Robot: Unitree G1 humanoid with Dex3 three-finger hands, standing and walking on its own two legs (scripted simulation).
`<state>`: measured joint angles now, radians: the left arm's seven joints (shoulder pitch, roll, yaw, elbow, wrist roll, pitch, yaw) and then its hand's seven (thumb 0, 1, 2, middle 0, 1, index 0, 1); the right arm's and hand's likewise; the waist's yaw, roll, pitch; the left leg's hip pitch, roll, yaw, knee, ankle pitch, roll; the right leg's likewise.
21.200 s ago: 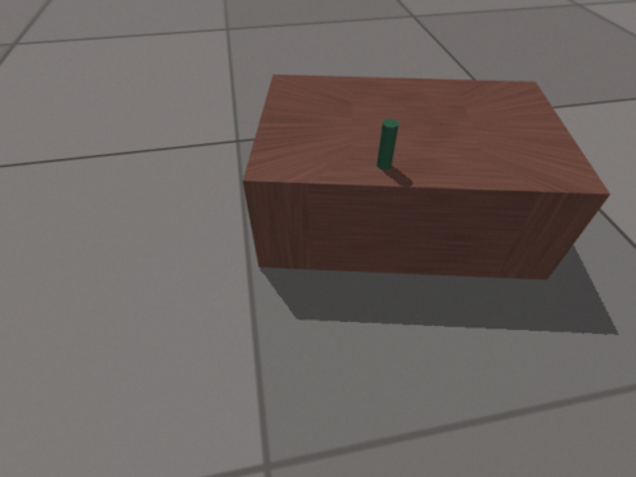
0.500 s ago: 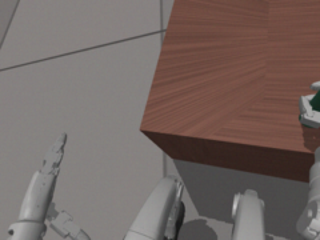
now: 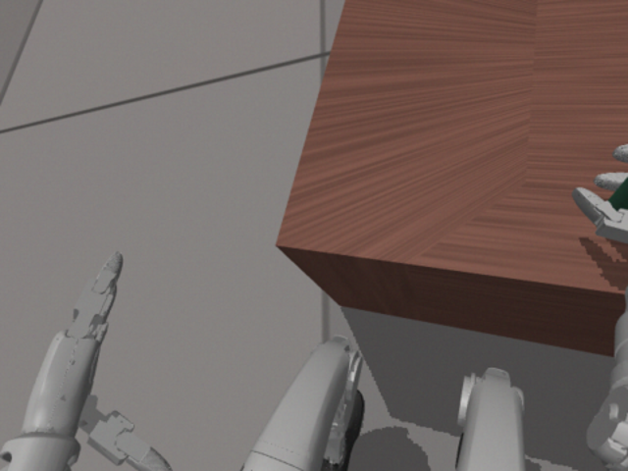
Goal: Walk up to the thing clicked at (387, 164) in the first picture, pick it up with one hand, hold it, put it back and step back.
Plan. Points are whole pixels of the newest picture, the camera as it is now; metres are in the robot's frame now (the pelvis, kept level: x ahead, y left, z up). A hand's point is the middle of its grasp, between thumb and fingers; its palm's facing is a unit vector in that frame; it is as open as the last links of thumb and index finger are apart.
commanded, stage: open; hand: right
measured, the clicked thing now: out of the picture +0.48 -0.25 -0.03
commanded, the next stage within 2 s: withdraw in 0.22 s
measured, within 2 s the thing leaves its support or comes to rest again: neither
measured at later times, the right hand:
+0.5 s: hand out of the picture +0.48 -0.24 -0.04, palm faces +0.28 +0.96 +0.00, open 15.0 cm
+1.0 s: hand out of the picture +0.43 -0.37 +0.12, palm faces +0.42 +0.87 -0.24, open 17.0 cm
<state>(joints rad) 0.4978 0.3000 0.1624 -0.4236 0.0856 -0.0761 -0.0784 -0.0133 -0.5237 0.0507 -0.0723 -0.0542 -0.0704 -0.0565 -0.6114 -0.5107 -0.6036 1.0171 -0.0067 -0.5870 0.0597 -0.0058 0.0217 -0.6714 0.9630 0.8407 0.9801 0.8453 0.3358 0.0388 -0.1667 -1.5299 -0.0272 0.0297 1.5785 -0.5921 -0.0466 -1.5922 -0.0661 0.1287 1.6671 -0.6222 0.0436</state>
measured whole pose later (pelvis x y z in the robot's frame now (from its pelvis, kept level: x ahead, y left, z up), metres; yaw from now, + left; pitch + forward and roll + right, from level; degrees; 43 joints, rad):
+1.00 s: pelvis +0.02 -0.01 +0.10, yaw -2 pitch +21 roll +5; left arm 0.50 0.28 0.05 -0.16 0.01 0.08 -0.03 -0.01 -0.44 0.10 -0.07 -0.05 -0.05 -0.07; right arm -0.53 -0.62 -0.54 0.96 -0.04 -0.17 0.04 -0.01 0.46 -0.07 0.06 0.06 0.08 0.06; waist 0.16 0.00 -0.15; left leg -1.04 -0.01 0.01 1.15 -0.48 -0.05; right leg -1.10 -0.06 0.07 1.25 -0.51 0.02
